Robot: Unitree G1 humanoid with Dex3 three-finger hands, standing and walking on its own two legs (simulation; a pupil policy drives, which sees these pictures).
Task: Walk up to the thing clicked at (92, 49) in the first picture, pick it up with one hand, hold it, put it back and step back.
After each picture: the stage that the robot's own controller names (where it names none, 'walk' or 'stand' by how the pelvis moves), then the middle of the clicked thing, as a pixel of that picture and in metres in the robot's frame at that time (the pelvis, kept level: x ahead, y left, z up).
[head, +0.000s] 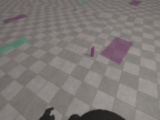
stand; (92, 51) +1.29 -0.01 -0.66
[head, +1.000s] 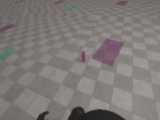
walk; (83, 56) +1.16 +0.24 -0.64
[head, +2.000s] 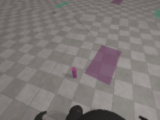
walk; (74, 73) +0.69 +0.29 -0.63
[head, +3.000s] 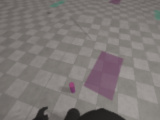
walk; (72, 88) +0.45 +0.22 -0.63
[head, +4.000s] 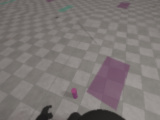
stand; (74, 93) +0.40 +0.21 -0.64
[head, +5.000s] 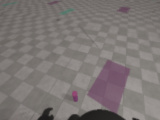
stand; (75, 96) +0.39 +0.19 -0.66
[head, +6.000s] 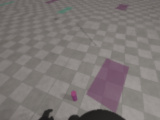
stand; (74, 96) +0.38 +0.21 -0.66
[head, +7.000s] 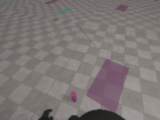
stand; (73, 97) +0.37 +0.21 -0.66
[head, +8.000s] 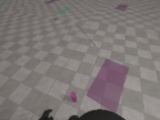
stand; (73, 97) +0.37 +0.21 -0.66
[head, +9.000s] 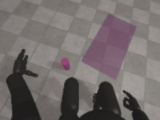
go down; (66, 65) +0.43 +0.23 -0.37
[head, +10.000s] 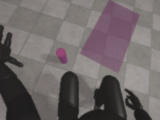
go down; (62, 57) +0.45 +0.25 -0.27
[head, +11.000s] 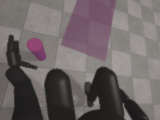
close in; (39, 51) +0.43 +0.29 -0.17
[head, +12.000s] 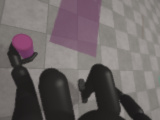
close; (26, 50) +0.42 +0.30 -0.16
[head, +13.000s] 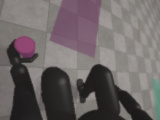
lift; (27, 50) +0.40 +0.31 -0.16
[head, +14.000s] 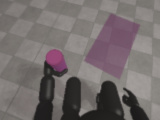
lift; (59, 65) +0.34 +0.22 +0.01
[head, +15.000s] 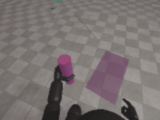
hold; (67, 71) +0.33 +0.17 +0.04
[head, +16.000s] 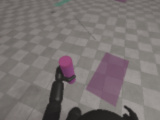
hold; (68, 72) +0.33 +0.16 +0.05
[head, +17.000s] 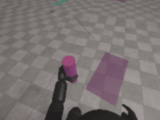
crouch; (71, 71) +0.33 +0.15 +0.05
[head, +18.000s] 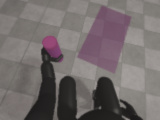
crouch; (55, 52) +0.45 +0.23 -0.05
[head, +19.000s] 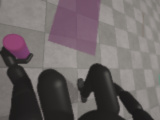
lower; (21, 51) +0.42 +0.31 -0.16
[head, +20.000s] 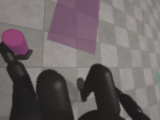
lower; (20, 47) +0.43 +0.32 -0.16
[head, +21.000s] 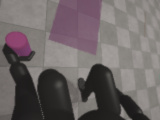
lower; (23, 49) +0.42 +0.31 -0.16
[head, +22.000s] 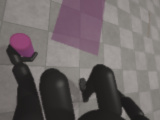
lower; (26, 50) +0.41 +0.31 -0.16
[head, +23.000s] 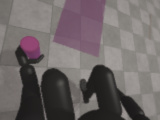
draw back; (33, 52) +0.41 +0.28 -0.15
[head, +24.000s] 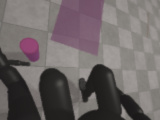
rise; (32, 52) +0.41 +0.28 -0.16
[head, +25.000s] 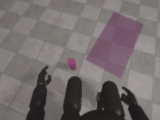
walk; (72, 65) +0.44 +0.21 -0.36
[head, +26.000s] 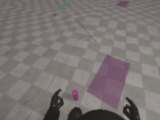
stand; (75, 95) +0.37 +0.17 -0.59
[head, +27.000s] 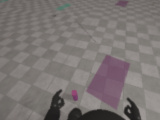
stand; (75, 95) +0.37 +0.19 -0.60
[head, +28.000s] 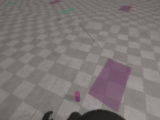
stand; (77, 97) +0.38 +0.17 -0.65
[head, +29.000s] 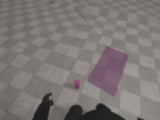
walk; (77, 84) +0.43 +0.14 -0.63
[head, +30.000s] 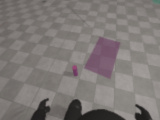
walk; (75, 71) +0.62 +0.23 -0.62
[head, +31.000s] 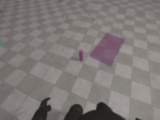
walk; (81, 55) +0.97 +0.19 -0.63
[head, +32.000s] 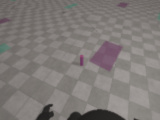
stand; (81, 60) +1.04 +0.19 -0.65
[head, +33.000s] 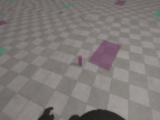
stand; (80, 61) +1.02 +0.21 -0.66
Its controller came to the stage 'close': yes
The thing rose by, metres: 0.69
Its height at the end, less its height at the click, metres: +0.00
